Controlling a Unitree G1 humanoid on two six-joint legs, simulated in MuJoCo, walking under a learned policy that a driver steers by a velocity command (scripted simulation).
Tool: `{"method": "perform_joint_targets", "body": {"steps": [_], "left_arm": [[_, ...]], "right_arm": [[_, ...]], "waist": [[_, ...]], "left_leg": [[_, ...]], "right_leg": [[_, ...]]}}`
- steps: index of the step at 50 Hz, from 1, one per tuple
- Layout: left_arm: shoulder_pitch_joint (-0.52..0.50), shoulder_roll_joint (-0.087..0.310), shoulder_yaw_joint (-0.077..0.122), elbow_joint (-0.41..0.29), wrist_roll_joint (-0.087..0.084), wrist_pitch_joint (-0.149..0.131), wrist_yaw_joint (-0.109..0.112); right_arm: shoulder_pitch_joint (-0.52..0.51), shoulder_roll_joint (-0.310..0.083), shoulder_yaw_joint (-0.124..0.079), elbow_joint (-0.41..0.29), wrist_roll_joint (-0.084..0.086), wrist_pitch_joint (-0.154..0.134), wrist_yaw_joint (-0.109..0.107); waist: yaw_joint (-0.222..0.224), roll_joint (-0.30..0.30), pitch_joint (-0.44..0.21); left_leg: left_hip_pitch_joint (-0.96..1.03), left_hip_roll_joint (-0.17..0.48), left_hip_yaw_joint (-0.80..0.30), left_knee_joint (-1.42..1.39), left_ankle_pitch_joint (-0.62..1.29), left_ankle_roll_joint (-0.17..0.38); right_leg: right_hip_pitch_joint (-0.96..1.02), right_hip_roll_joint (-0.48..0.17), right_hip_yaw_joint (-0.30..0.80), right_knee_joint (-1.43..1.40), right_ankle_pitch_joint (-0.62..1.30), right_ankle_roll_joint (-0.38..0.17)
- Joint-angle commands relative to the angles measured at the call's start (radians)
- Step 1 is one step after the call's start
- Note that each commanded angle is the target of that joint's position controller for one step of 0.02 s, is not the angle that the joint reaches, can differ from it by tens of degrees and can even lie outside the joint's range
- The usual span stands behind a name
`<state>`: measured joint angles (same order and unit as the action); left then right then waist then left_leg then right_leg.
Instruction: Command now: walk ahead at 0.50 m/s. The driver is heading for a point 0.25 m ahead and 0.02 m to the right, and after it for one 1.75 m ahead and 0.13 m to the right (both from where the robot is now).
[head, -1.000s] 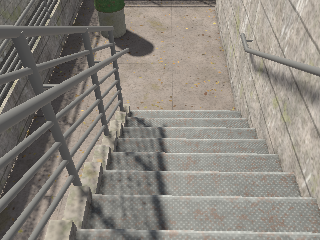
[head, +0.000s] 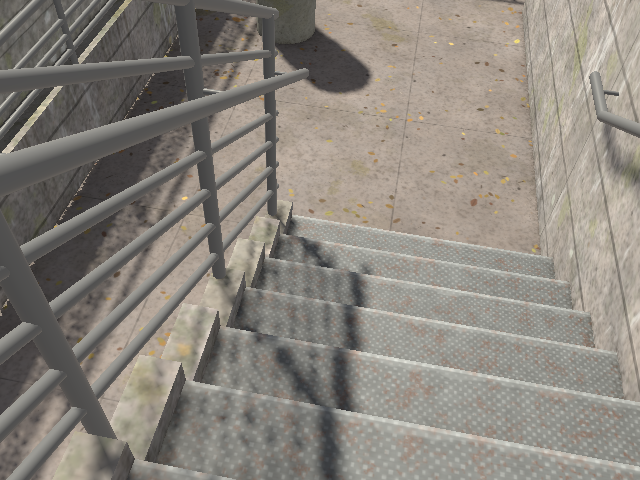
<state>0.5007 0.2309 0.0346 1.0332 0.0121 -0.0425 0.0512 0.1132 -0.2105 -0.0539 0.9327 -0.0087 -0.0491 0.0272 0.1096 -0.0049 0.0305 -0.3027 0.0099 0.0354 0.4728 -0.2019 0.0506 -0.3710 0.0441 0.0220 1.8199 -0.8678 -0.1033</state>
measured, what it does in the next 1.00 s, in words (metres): goes down: right foot 0.17 m lower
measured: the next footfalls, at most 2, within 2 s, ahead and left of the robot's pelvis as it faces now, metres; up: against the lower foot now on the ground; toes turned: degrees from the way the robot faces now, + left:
right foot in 0.46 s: +0.35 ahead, -0.11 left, -0.17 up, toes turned -3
left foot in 1.08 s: +0.33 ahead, +0.14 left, -0.17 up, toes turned -6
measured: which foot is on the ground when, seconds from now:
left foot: down 0.00-0.46, up 0.48-1.00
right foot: up 0.00-0.44, down 0.46-1.00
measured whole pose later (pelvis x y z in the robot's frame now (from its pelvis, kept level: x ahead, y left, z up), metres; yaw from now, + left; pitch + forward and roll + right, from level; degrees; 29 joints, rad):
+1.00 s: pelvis +0.22 +0.02 -0.19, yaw -1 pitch -3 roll +0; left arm 0.38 0.19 -0.02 0.87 0.01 0.03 0.07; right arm 0.08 -0.15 0.04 0.71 -0.02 0.09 0.01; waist 0.09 0.03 0.00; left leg -0.64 0.01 -0.05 1.03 -0.24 -0.04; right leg -0.36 -0.01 -0.04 0.56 -0.18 -0.04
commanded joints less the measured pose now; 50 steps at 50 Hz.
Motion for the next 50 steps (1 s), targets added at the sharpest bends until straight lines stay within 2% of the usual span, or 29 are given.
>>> {"method": "perform_joint_targets", "body": {"steps": [1,3,4,5,7,8,9,11,12,15,18,20,22,23,24,25,26,27,29,31,32,34,37,40,43,46,47,48,50], "left_arm": [[-0.135,0.076,0.002,-0.141,0.011,-0.003,0.010],[-0.164,0.119,0.027,-0.118,0.032,0.022,-0.013],[-0.074,0.106,0.026,-0.063,0.038,0.035,-0.026],[-0.125,0.083,0.026,-0.080,0.036,0.040,-0.036],[-0.081,-0.014,0.000,-0.041,0.046,0.054,-0.039],[-0.006,-0.010,0.001,-0.011,0.028,0.061,-0.041],[-0.104,0.041,0.018,-0.041,0.023,0.049,-0.051],[-0.255,0.052,0.020,-0.074,0.036,0.033,-0.052],[-0.297,0.047,0.016,-0.086,0.037,0.025,-0.057],[-0.423,0.029,0.010,-0.146,0.033,0.013,-0.070],[-0.473,0.005,-0.008,-0.173,-0.005,-0.001,-0.074],[-0.381,0.038,0.000,-0.141,-0.018,-0.007,-0.073],[-0.156,0.071,0.020,-0.039,0.000,-0.007,-0.072],[-0.030,0.136,0.035,0.013,0.002,-0.008,-0.070],[0.088,0.177,0.042,0.027,-0.012,0.006,-0.085],[0.110,0.166,0.042,0.021,-0.038,0.009,-0.105],[0.091,0.156,0.038,0.010,-0.059,0.019,-0.099],[-0.012,0.161,0.030,-0.022,-0.054,0.026,-0.067],[-0.134,0.088,-0.008,-0.073,0.004,0.039,-0.021],[-0.136,0.081,-0.029,-0.082,0.025,0.035,-0.019],[-0.140,0.072,-0.035,-0.073,0.024,0.019,-0.017],[-0.100,0.075,-0.044,-0.070,0.012,0.000,-0.018],[-0.060,0.089,-0.042,-0.082,0.008,-0.002,-0.018],[-0.021,0.051,-0.066,-0.106,0.005,0.015,0.009],[-0.055,0.087,-0.054,-0.163,0.012,0.020,0.016],[-0.117,0.091,-0.047,-0.206,0.009,0.028,0.023],[-0.148,0.117,-0.028,-0.230,0.001,0.043,0.036],[-0.214,0.134,-0.023,-0.247,-0.005,0.063,0.034],[-0.206,0.211,0.025,-0.264,-0.009,0.094,0.004]], "right_arm": [[0.426,-0.188,-0.047,0.070,0.022,0.029,-0.015],[0.243,-0.072,0.007,0.041,-0.017,0.001,-0.030],[0.228,-0.075,0.012,0.038,-0.017,-0.013,-0.031],[0.204,-0.090,0.012,0.033,0.013,-0.035,-0.042],[0.254,-0.112,0.018,0.071,0.023,-0.049,-0.040],[0.251,-0.119,0.018,0.061,0.025,-0.047,-0.031],[0.304,-0.060,0.026,0.094,0.037,-0.051,-0.037],[0.385,-0.024,0.043,0.113,0.017,-0.032,-0.055],[0.386,-0.029,0.043,0.103,0.013,-0.025,-0.062],[0.378,-0.044,0.048,0.094,0.006,-0.020,-0.069],[0.383,-0.054,0.043,0.095,-0.017,-0.015,-0.072],[0.411,-0.073,0.032,0.099,-0.030,0.009,-0.080],[0.451,-0.076,0.027,0.108,-0.025,0.025,-0.071],[0.505,-0.088,0.014,0.097,-0.020,0.025,-0.064],[0.599,-0.021,0.012,0.099,0.021,0.026,-0.065],[0.576,-0.037,0.021,0.089,0.069,0.032,-0.096],[0.465,-0.052,0.020,0.052,0.055,0.040,-0.108],[0.359,-0.053,0.026,0.005,0.038,0.046,-0.111],[0.204,-0.063,0.025,-0.020,-0.008,0.085,-0.104],[0.200,-0.016,0.034,-0.021,-0.017,0.130,-0.099],[0.185,-0.001,0.034,-0.045,-0.018,0.124,-0.090],[0.179,0.019,0.039,-0.064,-0.020,0.119,-0.094],[0.100,0.000,0.037,-0.118,-0.034,0.120,-0.105],[-0.010,0.035,0.056,-0.190,-0.029,0.136,-0.081],[-0.065,0.011,0.059,-0.250,-0.026,0.135,-0.069],[-0.089,-0.013,0.069,-0.290,-0.019,0.127,-0.054],[-0.089,-0.024,0.072,-0.320,-0.022,0.131,-0.035],[-0.037,-0.034,0.068,-0.311,-0.002,0.131,-0.020],[0.111,-0.038,0.064,-0.254,0.005,0.124,0.005]], "waist": [[-0.223,0.166,-0.144],[-0.102,0.012,0.062],[-0.052,0.028,0.084],[-0.027,0.020,0.116],[-0.031,0.136,0.002],[-0.006,0.172,-0.076],[-0.032,0.140,-0.027],[-0.105,0.106,0.012],[-0.115,0.044,0.030],[-0.148,0.016,0.054],[-0.200,0.041,0.113],[-0.197,0.050,0.132],[-0.138,-0.023,0.085],[-0.107,-0.155,-0.004],[-0.114,-0.297,-0.190],[-0.065,-0.234,-0.343],[-0.046,-0.144,-0.345],[-0.061,-0.159,-0.305],[-0.089,-0.035,-0.085],[-0.125,-0.015,-0.024],[-0.149,0.013,0.017],[-0.149,-0.049,-0.039],[-0.130,-0.060,-0.065],[-0.091,-0.071,-0.039],[-0.077,-0.107,-0.061],[-0.075,-0.119,-0.074],[-0.061,-0.151,-0.077],[-0.119,-0.165,-0.045],[-0.125,-0.204,-0.042]], "left_leg": [[0.619,0.409,-0.426,-0.067,-0.023,0.288],[0.149,0.328,-0.344,-0.056,0.141,0.219],[-0.015,0.288,-0.292,-0.044,0.344,0.217],[-0.176,0.214,-0.175,-0.102,0.411,0.188],[-0.150,0.203,-0.139,-0.060,0.772,0.188],[-0.144,0.200,-0.126,-0.003,0.786,0.175],[-0.033,0.155,-0.143,0.056,0.474,0.163],[0.089,0.171,-0.232,0.137,0.297,0.181],[0.034,0.148,-0.206,0.167,0.194,0.176],[-0.084,0.127,-0.207,0.245,-0.020,0.150],[-0.078,0.107,-0.217,0.355,-0.022,0.148],[-0.061,0.102,-0.221,0.448,0.084,0.149],[-0.146,0.044,-0.174,0.685,0.097,0.141],[-0.232,-0.014,-0.116,0.905,-0.148,0.122],[-0.506,-0.144,-0.031,1.339,-0.829,0.061],[-0.631,-0.129,-0.052,1.642,-0.926,0.048],[-0.735,-0.111,-0.071,1.732,-0.845,0.043],[-0.795,-0.087,-0.054,1.714,-0.680,0.011],[-0.675,-0.041,-0.069,1.531,-0.401,-0.022],[-0.543,-0.073,-0.064,1.535,-0.345,-0.029],[-0.606,-0.091,-0.115,1.454,-0.197,-0.047],[-0.656,-0.124,-0.128,1.490,-0.168,-0.067],[-0.780,-0.128,-0.151,1.524,-0.167,-0.094],[-0.814,-0.128,-0.142,1.391,-0.053,-0.133],[-0.782,-0.080,-0.149,1.264,-0.050,-0.146],[-0.516,0.021,-0.121,0.793,0.000,-0.143],[-0.379,0.041,-0.122,0.611,-0.015,-0.119],[-0.239,0.043,-0.117,0.472,-0.043,-0.096],[0.154,-0.052,0.008,0.307,-0.131,-0.036]], "right_leg": [[-0.843,-0.064,0.013,0.165,0.210,0.001],[-0.609,-0.113,0.112,-0.265,0.526,0.038],[-0.459,-0.118,0.092,-0.387,0.578,0.057],[-0.305,-0.116,0.044,-0.687,0.726,0.090],[-0.114,-0.086,-0.031,-0.762,0.845,0.082],[-0.029,-0.065,-0.041,-0.679,0.956,0.061],[-0.221,-0.112,0.023,-0.798,1.169,0.038],[-0.405,-0.120,0.054,-0.893,1.202,0.022],[-0.365,-0.115,0.032,-1.015,1.284,0.028],[-0.190,-0.071,0.015,-1.138,1.369,0.050],[-0.089,-0.094,0.015,-1.377,1.330,0.067],[0.024,-0.124,-0.002,-1.552,1.273,0.063],[0.317,-0.118,-0.066,-1.617,1.265,0.053],[0.501,-0.179,-0.010,-1.565,1.543,0.048],[0.824,-0.370,0.089,-1.214,2.083,-0.010],[0.896,-0.458,0.179,-1.139,2.068,-0.085],[0.829,-0.476,0.220,-1.215,1.773,-0.137],[0.699,-0.505,0.310,-1.388,1.258,-0.226],[0.249,-0.419,0.242,-1.529,0.834,-0.251],[-0.015,-0.368,0.207,-1.527,0.912,-0.234],[-0.038,-0.296,0.168,-1.451,0.908,-0.190],[-0.011,-0.304,0.199,-1.399,1.035,-0.202],[0.068,-0.320,0.265,-1.403,0.864,-0.211],[0.048,-0.288,0.269,-1.407,0.641,-0.193],[0.098,-0.301,0.312,-1.459,0.482,-0.183],[0.052,-0.268,0.292,-1.543,0.319,-0.132],[0.032,-0.265,0.285,-1.596,0.307,-0.123],[-0.093,-0.254,0.239,-1.622,0.235,-0.096],[-0.263,-0.227,0.177,-1.690,0.060,-0.081]]}}
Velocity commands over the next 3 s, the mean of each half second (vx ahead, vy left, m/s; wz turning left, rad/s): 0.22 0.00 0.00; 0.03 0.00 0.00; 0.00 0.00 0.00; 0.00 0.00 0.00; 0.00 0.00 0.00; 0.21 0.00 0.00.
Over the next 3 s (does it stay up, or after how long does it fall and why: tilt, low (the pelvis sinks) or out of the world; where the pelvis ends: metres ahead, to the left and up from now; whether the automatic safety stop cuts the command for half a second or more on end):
stays up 0.30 -0.07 -0.18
